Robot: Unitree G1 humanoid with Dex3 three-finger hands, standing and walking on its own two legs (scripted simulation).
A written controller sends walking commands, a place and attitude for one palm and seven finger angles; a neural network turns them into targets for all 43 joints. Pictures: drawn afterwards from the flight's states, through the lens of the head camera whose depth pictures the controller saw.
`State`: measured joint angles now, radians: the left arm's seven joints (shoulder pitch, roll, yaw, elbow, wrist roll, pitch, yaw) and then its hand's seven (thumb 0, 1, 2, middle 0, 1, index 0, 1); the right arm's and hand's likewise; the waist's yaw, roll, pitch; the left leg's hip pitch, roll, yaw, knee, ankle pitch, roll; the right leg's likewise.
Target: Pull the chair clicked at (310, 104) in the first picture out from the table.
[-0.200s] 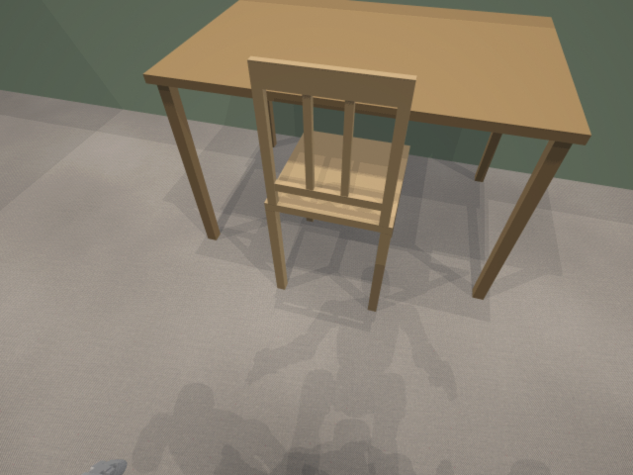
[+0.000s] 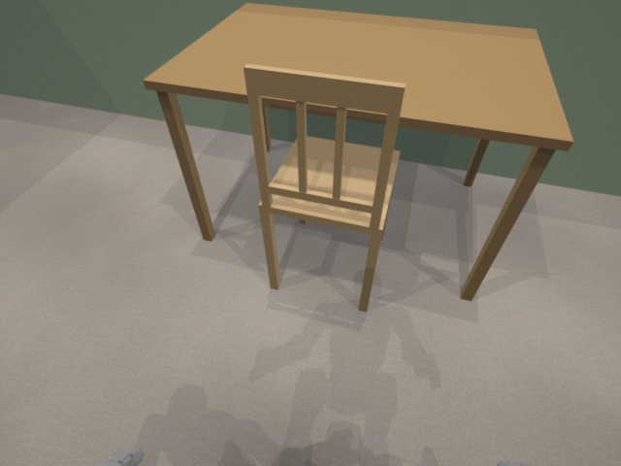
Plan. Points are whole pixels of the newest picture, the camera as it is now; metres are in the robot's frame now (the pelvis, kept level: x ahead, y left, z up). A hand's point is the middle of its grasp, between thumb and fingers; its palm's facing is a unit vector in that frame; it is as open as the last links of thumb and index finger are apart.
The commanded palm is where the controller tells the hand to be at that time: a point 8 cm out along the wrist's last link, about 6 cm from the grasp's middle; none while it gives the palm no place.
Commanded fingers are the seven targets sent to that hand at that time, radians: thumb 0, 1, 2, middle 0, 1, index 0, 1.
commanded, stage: stand and wait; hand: left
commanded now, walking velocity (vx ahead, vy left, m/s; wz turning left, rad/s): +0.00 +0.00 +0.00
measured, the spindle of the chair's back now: (302, 149) +0.88 +0.08 -0.09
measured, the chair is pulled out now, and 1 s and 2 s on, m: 0.00 0.00 0.00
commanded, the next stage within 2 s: look at it before walking up in 0.62 s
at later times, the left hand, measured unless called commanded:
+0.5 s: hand out of the picture +0.06 +0.24 -0.15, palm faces -0.01 -0.94 -0.35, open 7.4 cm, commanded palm none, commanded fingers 0.00 0.90 0.90 -0.20 -0.30 -0.20 -0.30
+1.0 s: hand out of the picture +0.07 +0.24 -0.15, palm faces -0.01 -0.94 -0.34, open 7.4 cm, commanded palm none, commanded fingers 0.00 0.90 0.90 -0.20 -0.30 -0.20 -0.30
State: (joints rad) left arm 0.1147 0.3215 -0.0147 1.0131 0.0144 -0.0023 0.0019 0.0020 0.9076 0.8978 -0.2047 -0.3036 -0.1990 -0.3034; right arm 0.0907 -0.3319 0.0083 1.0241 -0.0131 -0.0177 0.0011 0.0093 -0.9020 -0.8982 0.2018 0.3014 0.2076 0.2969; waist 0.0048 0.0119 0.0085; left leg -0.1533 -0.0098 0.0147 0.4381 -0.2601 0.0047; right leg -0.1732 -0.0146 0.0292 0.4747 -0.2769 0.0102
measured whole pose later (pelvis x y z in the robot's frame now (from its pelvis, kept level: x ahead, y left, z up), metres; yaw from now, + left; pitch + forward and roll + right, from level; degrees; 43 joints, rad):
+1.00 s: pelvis -0.01 -0.01 +0.01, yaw +0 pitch -1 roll +0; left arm 0.13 0.33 0.00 1.09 0.01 -0.01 0.00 0.00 0.91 0.90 -0.20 -0.30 -0.20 -0.30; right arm 0.13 -0.34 0.01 1.12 -0.01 -0.02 0.00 0.01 -0.90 -0.90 0.20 0.30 0.21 0.30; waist 0.00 0.01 0.02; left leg -0.13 0.01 0.01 0.36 -0.20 -0.01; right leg -0.15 0.01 0.02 0.39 -0.22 -0.01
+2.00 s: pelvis -0.03 +0.00 -0.01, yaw -8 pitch +0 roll +1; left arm 0.22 0.19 0.03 0.98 0.02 0.04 0.01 0.00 0.91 0.90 -0.20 -0.30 -0.20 -0.30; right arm 0.26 -0.20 -0.04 1.04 -0.01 0.01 -0.02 0.01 -0.90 -0.90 0.20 0.30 0.21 0.30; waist -0.02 -0.01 0.05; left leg -0.26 0.06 0.15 0.58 -0.32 -0.01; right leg -0.34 0.06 0.16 0.63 -0.28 0.00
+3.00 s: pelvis +0.20 -0.01 -0.01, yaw -11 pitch -2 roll -1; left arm 0.14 0.12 0.07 0.99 0.01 -0.08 0.02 -0.02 0.93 0.90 -0.20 -0.30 -0.20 -0.30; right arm 0.42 -0.12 -0.04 1.16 -0.02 -0.02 -0.01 0.01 -0.91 -0.90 0.20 0.30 0.20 0.30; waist -0.06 0.03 0.07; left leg -0.44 0.10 0.06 1.17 -0.36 0.02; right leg -0.29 -0.02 -0.17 0.52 -0.21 -0.05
